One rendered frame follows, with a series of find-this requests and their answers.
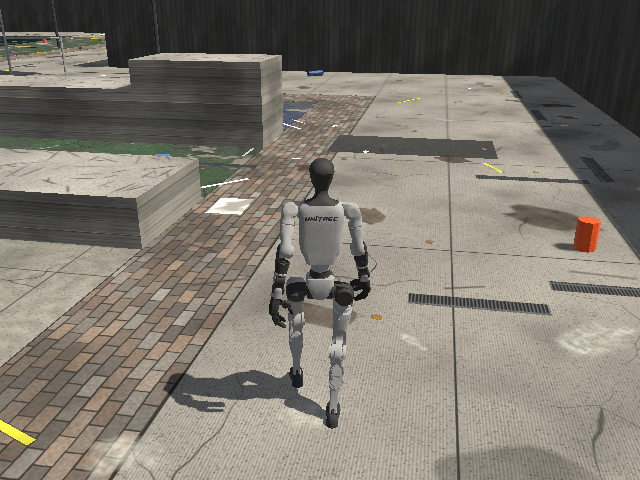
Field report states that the left robot forearm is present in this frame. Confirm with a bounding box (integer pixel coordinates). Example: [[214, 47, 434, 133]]
[[270, 244, 290, 299]]

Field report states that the robot torso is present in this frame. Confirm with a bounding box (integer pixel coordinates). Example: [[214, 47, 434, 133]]
[[297, 197, 344, 300]]

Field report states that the robot left upper arm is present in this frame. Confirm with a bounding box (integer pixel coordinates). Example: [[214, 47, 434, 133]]
[[279, 201, 301, 259]]

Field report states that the left robot foot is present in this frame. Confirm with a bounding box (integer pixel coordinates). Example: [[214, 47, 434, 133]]
[[289, 367, 303, 388]]

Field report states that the robot right upper arm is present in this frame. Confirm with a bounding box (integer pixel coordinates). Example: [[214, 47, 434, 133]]
[[342, 202, 365, 256]]

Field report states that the right robot forearm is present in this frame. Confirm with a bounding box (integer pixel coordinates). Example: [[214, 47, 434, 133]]
[[354, 241, 370, 282]]

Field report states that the robot left hand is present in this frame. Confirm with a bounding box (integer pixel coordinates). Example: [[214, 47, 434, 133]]
[[269, 297, 293, 328]]

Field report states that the robot right hand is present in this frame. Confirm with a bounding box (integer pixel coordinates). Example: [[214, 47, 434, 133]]
[[350, 277, 371, 301]]

